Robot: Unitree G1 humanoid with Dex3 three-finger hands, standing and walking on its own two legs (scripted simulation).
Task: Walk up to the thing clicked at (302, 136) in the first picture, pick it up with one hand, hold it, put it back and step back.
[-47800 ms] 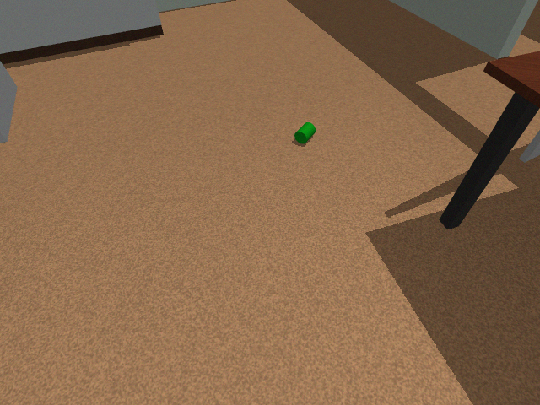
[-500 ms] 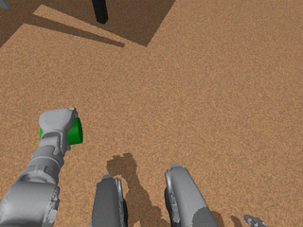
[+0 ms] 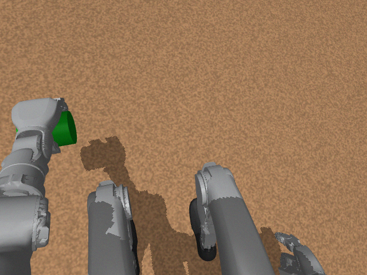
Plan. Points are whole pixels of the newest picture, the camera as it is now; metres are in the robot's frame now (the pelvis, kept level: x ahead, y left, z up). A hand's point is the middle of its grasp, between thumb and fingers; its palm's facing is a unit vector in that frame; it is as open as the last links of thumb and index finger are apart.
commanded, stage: crouch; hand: left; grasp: from above
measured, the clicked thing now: (49, 131) +0.45 +0.26 -0.20
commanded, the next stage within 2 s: lower in 0.70 s
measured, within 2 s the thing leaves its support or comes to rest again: neither
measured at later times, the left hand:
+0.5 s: hand (59, 129) +0.47 +0.25 -0.25, palm faces -0.48 -0.04 -0.88, open 10.6 cm
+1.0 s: hand (62, 129) +0.48 +0.26 -0.29, palm faces -0.50 -0.04 -0.87, open 10.5 cm
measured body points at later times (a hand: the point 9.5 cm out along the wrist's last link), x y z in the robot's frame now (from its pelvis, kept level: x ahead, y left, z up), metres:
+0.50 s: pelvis -0.02 +0.00 -0.07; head +0.24 +0.04 +0.30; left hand +0.49 +0.25 -0.20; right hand +0.00 -0.28 -0.18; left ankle +0.07 +0.12 -0.41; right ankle +0.08 -0.14 -0.41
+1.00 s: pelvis -0.01 +0.00 -0.10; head +0.26 +0.05 +0.26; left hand +0.50 +0.26 -0.24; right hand +0.00 -0.27 -0.19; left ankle +0.07 +0.12 -0.41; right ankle +0.08 -0.14 -0.41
